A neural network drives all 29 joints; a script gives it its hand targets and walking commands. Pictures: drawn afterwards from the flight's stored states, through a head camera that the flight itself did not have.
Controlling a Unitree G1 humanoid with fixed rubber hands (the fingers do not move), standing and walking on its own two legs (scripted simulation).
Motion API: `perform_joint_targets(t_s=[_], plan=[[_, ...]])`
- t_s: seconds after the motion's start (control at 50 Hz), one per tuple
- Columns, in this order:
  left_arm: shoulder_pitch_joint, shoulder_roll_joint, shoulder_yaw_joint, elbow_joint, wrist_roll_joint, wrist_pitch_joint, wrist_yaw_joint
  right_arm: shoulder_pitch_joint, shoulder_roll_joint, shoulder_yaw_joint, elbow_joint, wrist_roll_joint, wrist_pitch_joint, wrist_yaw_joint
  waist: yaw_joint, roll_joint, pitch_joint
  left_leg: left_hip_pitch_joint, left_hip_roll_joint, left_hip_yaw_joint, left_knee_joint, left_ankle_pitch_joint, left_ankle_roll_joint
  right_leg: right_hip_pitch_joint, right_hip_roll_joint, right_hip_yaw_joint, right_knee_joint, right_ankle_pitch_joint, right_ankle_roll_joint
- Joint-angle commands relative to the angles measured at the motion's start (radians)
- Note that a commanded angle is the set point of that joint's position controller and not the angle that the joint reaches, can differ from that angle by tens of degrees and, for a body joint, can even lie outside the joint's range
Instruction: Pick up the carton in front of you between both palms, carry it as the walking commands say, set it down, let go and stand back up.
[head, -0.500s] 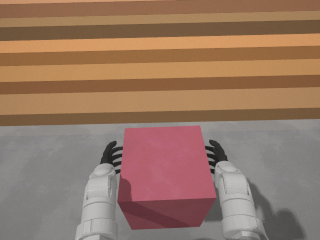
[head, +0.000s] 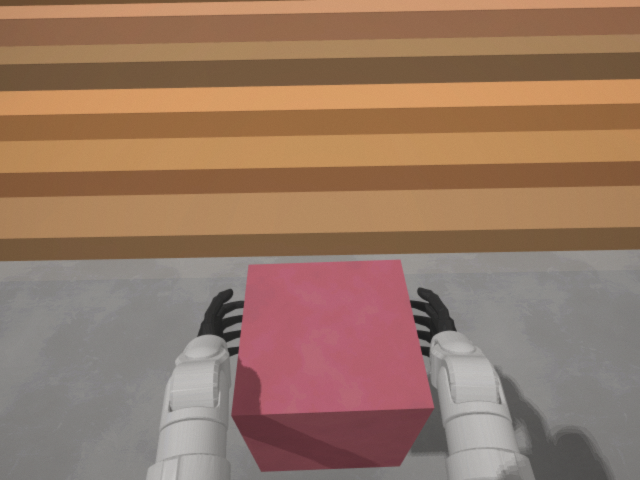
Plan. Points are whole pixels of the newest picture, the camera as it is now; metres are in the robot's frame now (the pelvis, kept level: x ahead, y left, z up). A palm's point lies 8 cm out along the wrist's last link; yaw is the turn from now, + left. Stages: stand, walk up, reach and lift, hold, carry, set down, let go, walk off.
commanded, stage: reach and lift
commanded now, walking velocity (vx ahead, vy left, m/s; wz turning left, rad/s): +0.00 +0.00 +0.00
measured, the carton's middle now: (327, 370) +0.29 +0.00 -0.04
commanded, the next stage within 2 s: hold in 0.20 s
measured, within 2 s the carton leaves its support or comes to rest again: neither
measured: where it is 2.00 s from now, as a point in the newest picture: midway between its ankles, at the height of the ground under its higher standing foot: outside the picture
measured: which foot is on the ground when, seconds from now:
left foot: down 0.00-1.00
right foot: down 0.00-1.00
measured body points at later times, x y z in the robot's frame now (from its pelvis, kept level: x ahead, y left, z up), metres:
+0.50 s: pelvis -0.01 +0.00 +0.00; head -0.05 +0.00 +0.45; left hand +0.29 +0.15 +0.04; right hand +0.29 -0.15 +0.04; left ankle +0.00 +0.13 -0.74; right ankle +0.02 -0.12 -0.74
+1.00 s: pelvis -0.01 +0.00 +0.00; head -0.05 +0.00 +0.45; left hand +0.29 +0.15 +0.05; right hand +0.29 -0.15 +0.04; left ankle +0.00 +0.13 -0.74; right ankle +0.02 -0.12 -0.74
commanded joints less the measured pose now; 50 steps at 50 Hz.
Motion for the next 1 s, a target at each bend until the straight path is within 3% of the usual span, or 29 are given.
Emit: perform_joint_targets(t_s=[0.0,0.18,0.28,0.42,0.64,0.98], plan=[[-0.416,-0.935,-0.529,-0.015,-0.231,-0.010,-0.228,-0.474,0.927,0.533,-0.063,0.244,-0.035,0.228,0.000,-0.006,-0.262,0.023,-0.070,0.009,-0.054,0.235,-0.002,0.126,0.064,0.005,-0.033,0.234,0.005],[-0.416,-0.939,-0.545,-0.047,-0.244,0.013,-0.221,-0.481,0.910,0.547,-0.095,0.253,-0.015,0.230,0.000,0.001,-0.244,0.038,-0.065,0.005,-0.064,0.226,-0.006,0.121,0.067,0.002,-0.042,0.201,0.000],[-0.378,-0.931,-0.608,-0.146,-0.281,0.053,-0.211,-0.451,0.908,0.614,-0.193,0.294,0.022,0.223,0.005,0.001,-0.287,0.088,-0.063,-0.002,-0.073,0.311,-0.010,0.156,0.068,0.006,-0.052,0.271,0.004],[-0.397,-0.877,-0.543,-0.108,-0.248,0.092,-0.211,-0.454,0.857,0.539,-0.145,0.249,0.064,0.219,0.001,0.000,-0.137,0.023,-0.056,0.010,-0.102,0.106,-0.002,0.112,0.063,-0.001,-0.081,0.084,-0.006],[-0.498,-0.905,-0.545,-0.074,-0.250,0.078,-0.225,-0.555,0.901,0.551,-0.115,0.258,0.053,0.228,0.006,-0.004,-0.183,0.005,-0.056,0.018,-0.083,0.044,0.008,0.113,0.055,-0.005,-0.059,0.037,-0.002],[-0.450,-0.893,-0.550,-0.099,-0.250,0.080,-0.224,-0.500,0.905,0.554,-0.136,0.263,0.058,0.220,0.004,-0.006,-0.206,0.034,-0.063,0.017,-0.083,0.143,0.004,0.144,0.057,0.000,-0.063,0.142,0.006]])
